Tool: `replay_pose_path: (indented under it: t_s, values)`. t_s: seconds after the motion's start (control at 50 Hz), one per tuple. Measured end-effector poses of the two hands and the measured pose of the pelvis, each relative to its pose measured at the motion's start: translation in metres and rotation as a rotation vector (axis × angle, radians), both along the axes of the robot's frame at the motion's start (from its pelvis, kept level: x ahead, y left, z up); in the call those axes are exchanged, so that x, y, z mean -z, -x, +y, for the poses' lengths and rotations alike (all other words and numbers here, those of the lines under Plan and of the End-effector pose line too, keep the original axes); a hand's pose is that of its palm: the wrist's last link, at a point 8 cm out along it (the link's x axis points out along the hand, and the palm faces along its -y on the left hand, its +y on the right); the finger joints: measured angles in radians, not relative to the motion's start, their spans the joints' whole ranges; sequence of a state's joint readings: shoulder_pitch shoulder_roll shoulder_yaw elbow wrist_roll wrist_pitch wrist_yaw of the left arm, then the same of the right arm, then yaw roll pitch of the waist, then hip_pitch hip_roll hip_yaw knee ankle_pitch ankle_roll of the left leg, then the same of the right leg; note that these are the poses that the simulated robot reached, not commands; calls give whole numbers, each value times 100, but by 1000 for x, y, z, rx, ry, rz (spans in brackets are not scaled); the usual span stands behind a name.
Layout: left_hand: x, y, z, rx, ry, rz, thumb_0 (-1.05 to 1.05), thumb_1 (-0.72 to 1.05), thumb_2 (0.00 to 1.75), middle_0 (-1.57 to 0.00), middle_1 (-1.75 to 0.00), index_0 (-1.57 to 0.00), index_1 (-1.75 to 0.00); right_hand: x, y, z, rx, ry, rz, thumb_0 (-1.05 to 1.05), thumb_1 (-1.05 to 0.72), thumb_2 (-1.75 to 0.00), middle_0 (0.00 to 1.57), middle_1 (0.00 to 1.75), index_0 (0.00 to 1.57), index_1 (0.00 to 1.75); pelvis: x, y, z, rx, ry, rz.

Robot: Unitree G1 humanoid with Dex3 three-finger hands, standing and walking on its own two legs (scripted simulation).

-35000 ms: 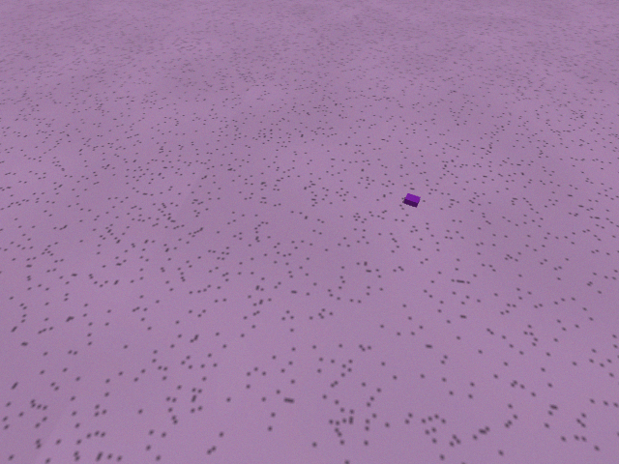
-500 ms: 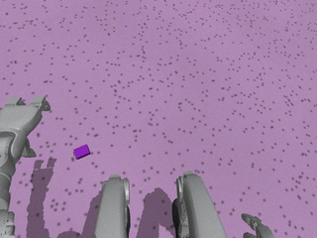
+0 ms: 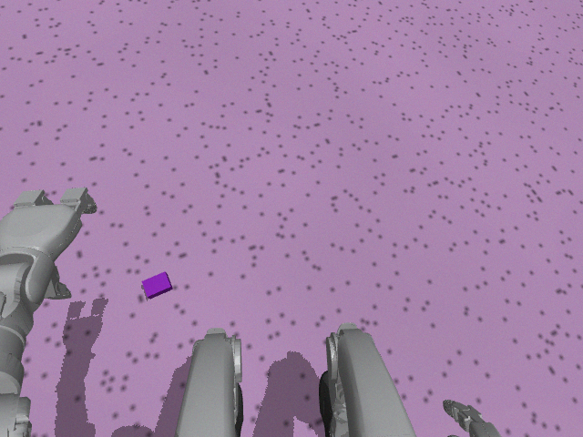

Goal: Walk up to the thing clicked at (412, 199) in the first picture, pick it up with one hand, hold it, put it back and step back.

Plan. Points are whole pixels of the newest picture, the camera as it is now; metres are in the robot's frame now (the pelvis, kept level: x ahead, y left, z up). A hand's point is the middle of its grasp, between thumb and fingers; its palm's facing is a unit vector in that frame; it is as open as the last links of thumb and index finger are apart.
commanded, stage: go down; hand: left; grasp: from above
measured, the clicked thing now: (157, 285) +0.44 +0.31 -0.55
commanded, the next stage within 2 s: approach in 0.70 s
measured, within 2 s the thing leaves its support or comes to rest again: neither
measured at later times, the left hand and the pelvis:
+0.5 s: hand (60, 259) +0.37 +0.33 -0.10, palm faces -0.41 -0.03 -0.91, open 13.3 cm; pelvis +0.00 +0.00 +0.00, yaw +0 degrees
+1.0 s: hand (62, 266) +0.37 +0.34 -0.12, palm faces -0.45 -0.02 -0.90, open 13.3 cm; pelvis +0.00 +0.00 -0.01, yaw +0 degrees
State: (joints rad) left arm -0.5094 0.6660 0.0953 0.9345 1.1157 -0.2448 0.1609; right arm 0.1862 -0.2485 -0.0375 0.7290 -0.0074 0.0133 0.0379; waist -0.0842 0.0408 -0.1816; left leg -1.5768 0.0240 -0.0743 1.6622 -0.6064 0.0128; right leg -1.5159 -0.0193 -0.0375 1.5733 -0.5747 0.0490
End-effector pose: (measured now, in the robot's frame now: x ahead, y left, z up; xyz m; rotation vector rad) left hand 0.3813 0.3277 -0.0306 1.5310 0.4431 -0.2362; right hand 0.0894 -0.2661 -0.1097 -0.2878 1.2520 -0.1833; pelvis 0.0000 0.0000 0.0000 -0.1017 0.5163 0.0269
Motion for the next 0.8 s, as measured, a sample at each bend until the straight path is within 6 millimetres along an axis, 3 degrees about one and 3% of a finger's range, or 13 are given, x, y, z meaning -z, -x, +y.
replay_pose_path:
  t_s: [0.22,0.46,0.7,0.8]
  values:
    - [-6,4,2,-12,-2,4,0,-39,85,-13,-104,-15,-99,-10,-8,0,0,1,-9,0,-90,-90,20,30,20,30,-9,-5,0,1,-2,-5]
    - [8,5,1,11,-6,5,0,-36,84,-15,-101,-18,-97,-3,-12,-3,-20,11,-6,0,-90,-90,20,30,20,30,-1,-4,1,-1,3,7]
    - [-10,5,3,-25,-12,-17,0,-33,81,-20,-95,-22,-92,-11,-6,5,2,-9,-10,0,-90,-90,20,30,20,30,-11,-2,2,0,2,-16]
    - [-7,11,5,-30,-12,29,0,-30,78,-22,-93,-24,-90,-16,-4,5,5,-10,-16,0,-90,-90,20,30,20,30,-15,-3,1,1,-1,-17]
